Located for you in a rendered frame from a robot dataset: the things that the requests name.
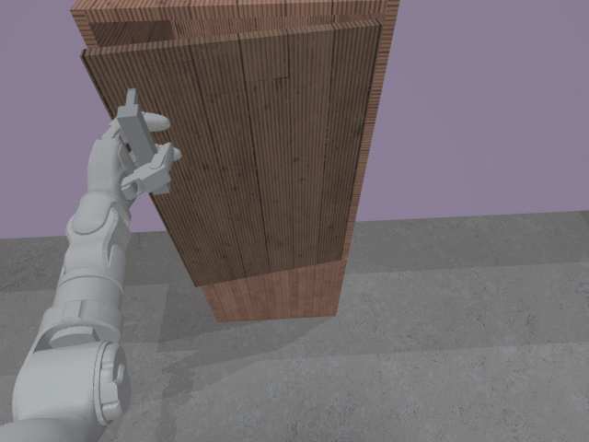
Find left robot forearm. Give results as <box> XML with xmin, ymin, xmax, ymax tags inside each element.
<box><xmin>12</xmin><ymin>192</ymin><xmax>132</xmax><ymax>422</ymax></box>

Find cupboard door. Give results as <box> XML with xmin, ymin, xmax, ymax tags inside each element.
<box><xmin>80</xmin><ymin>18</ymin><xmax>384</xmax><ymax>287</ymax></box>

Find left robot upper arm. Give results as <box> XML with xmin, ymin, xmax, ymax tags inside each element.
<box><xmin>0</xmin><ymin>341</ymin><xmax>132</xmax><ymax>442</ymax></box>

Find handle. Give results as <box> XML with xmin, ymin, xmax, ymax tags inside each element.
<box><xmin>117</xmin><ymin>88</ymin><xmax>170</xmax><ymax>195</ymax></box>

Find robot left hand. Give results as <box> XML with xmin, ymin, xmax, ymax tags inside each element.
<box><xmin>87</xmin><ymin>111</ymin><xmax>182</xmax><ymax>209</ymax></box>

